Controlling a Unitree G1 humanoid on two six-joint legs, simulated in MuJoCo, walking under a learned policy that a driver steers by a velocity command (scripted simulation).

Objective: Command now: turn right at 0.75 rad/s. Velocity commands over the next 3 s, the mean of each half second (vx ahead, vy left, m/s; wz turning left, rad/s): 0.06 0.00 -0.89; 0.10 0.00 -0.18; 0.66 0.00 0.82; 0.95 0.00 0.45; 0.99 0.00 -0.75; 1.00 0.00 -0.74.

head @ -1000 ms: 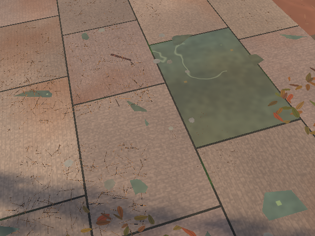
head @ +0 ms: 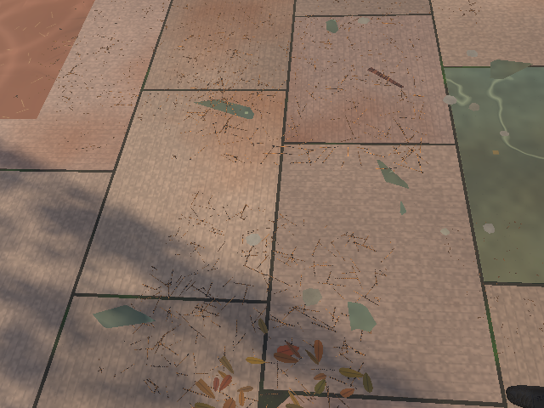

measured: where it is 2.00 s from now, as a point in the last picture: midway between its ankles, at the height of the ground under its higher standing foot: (322, 313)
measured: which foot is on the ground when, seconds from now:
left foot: up 0.00-0.24, down 0.26-0.72, up 0.74-1.00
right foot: down 0.00-0.26, up 0.28-0.70, down 0.72-1.00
